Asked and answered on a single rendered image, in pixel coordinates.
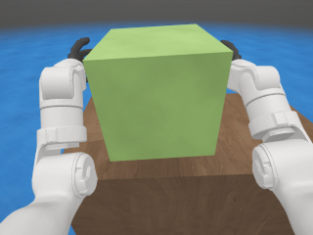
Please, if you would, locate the robot left hand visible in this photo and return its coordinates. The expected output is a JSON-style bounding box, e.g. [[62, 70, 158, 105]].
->
[[67, 37, 93, 83]]

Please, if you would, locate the robot right upper arm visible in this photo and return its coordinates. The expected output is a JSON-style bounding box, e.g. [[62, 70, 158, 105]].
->
[[252, 138, 313, 235]]

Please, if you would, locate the pedestal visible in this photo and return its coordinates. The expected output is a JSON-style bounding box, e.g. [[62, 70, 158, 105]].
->
[[63, 93, 313, 235]]

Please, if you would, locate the robot left upper arm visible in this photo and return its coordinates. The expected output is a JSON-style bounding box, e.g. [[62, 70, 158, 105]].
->
[[0, 152, 98, 235]]

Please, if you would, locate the robot right hand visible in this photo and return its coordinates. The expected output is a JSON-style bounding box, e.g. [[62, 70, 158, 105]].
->
[[220, 40, 242, 61]]

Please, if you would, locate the robot left forearm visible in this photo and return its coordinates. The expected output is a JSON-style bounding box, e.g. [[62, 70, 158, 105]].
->
[[31, 58, 87, 195]]

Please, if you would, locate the robot right forearm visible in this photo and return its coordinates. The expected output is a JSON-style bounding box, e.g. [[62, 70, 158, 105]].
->
[[227, 59, 313, 147]]

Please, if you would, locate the carton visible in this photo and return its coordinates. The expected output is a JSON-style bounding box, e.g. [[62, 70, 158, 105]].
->
[[82, 23, 234, 162]]

